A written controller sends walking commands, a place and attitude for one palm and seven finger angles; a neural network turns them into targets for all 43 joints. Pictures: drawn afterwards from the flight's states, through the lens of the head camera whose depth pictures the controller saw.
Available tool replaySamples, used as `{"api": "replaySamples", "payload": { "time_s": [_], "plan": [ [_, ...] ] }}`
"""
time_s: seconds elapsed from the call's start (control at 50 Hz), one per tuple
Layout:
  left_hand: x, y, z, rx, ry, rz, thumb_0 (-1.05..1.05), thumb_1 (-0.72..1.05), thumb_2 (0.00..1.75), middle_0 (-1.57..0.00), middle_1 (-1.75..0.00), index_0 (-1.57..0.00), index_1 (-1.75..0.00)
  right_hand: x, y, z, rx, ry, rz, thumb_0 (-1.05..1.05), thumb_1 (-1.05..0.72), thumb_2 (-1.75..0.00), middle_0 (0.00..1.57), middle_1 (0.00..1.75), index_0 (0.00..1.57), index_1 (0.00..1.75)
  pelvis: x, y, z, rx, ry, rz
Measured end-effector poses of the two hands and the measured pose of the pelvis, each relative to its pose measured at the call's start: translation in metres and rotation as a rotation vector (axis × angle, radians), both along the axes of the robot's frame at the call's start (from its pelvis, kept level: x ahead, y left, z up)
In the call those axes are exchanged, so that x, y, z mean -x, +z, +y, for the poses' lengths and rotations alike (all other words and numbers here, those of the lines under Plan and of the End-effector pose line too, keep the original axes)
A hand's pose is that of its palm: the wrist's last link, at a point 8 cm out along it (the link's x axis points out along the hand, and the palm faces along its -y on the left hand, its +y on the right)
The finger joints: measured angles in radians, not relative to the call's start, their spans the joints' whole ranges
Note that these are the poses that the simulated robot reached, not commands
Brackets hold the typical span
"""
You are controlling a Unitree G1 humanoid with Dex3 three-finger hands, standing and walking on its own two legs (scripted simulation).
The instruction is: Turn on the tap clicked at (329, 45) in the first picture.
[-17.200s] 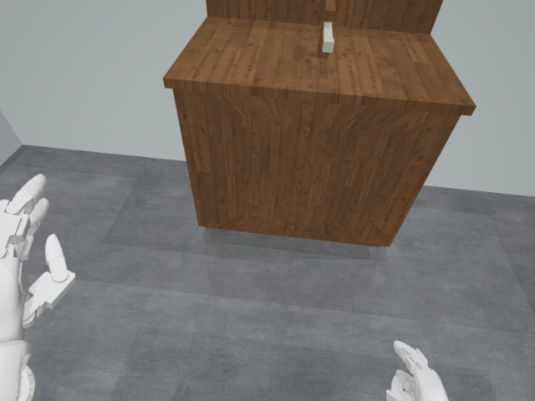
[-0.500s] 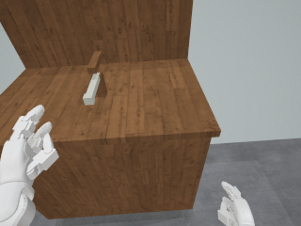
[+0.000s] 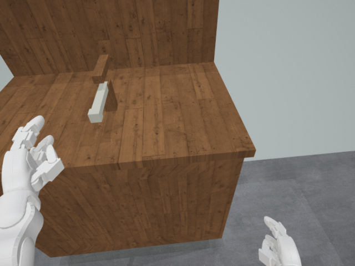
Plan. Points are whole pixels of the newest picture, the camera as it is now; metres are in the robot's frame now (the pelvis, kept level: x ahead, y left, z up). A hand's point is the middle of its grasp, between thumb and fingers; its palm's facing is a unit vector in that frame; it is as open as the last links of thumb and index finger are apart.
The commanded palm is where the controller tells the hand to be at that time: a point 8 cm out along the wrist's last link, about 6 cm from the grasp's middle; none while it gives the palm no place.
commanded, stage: reach beside the lever's end, fingers flat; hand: left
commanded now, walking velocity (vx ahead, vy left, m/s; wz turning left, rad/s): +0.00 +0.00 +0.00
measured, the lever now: (95, 115) +0.42 +0.28 +0.13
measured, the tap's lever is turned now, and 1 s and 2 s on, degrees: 0 0 0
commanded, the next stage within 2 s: push the lever round in 1.80 s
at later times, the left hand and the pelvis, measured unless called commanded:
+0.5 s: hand (66, 145) +0.29 +0.28 +0.16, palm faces +0.47 -0.88 -0.07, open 7.6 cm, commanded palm +0.26 +0.32 +0.16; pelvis +0.00 +0.00 +0.00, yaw +0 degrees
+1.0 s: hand (72, 131) +0.35 +0.30 +0.14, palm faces +0.48 -0.87 -0.07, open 7.8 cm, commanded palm +0.31 +0.35 +0.14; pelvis +0.00 +0.00 +0.00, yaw -1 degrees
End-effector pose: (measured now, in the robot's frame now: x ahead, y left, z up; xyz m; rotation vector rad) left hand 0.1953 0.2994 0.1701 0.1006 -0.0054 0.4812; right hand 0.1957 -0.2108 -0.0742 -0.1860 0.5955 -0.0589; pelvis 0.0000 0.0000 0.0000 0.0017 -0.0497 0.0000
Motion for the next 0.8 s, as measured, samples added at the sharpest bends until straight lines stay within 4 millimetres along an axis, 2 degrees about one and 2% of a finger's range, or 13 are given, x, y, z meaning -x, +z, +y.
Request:
{"api": "replaySamples", "payload": {
  "time_s": [0.24, 0.4, 0.54, 0.68, 0.8],
  "plan": [
    [-0.013, -0.008, 0.014, 0.011, 0.031, 0.002, 0.02, 0.89, 0.9, -0.19, -0.27, -0.19, -0.26, 0.006, -0.006, -0.012, 0.02, -0.032, 0.032, 0.01, -0.91, -0.9, 0.2, 0.3, 0.2, 0.3, -0.003, -0.001, -0.001, -0.001, 0.002, 0.011],
    [-0.036, -0.006, 0.012, 0.015, 0.0, -0.014, 0.02, 0.89, 0.9, -0.19, -0.25, -0.18, -0.24, 0.009, -0.01, -0.014, 0.017, -0.047, 0.043, 0.01, -0.91, -0.9, 0.2, 0.3, 0.21, 0.3, -0.002, -0.001, -0.003, -0.003, 0.001, 0.025],
    [-0.057, -0.012, 0.021, 0.036, 0.02, 0.024, 0.02, 0.89, 0.9, -0.18, -0.23, -0.18, -0.22, 0.016, -0.014, -0.02, 0.016, -0.071, 0.07, 0.01, -0.91, -0.9, 0.2, 0.3, 0.21, 0.3, -0.002, -0.002, -0.004, -0.003, -0.004, 0.041],
    [-0.073, -0.017, 0.033, 0.04, 0.041, 0.029, 0.02, 0.89, 0.9, -0.17, -0.21, -0.17, -0.21, 0.028, -0.018, -0.029, 0.033, -0.098, 0.111, 0.01, -0.91, -0.9, 0.2, 0.3, 0.21, 0.3, -0.001, -0.003, -0.003, -0.003, -0.009, 0.061],
    [-0.086, -0.015, 0.032, 0.032, 0.009, 0.005, 0.02, 0.9, 0.9, -0.17, -0.2, -0.16, -0.19, 0.04, -0.022, -0.034, 0.045, -0.122, 0.139, 0.01, -0.91, -0.9, 0.2, 0.3, 0.2, 0.3, -0.001, -0.003, 0.0, -0.003, -0.009, 0.07]
  ]
}}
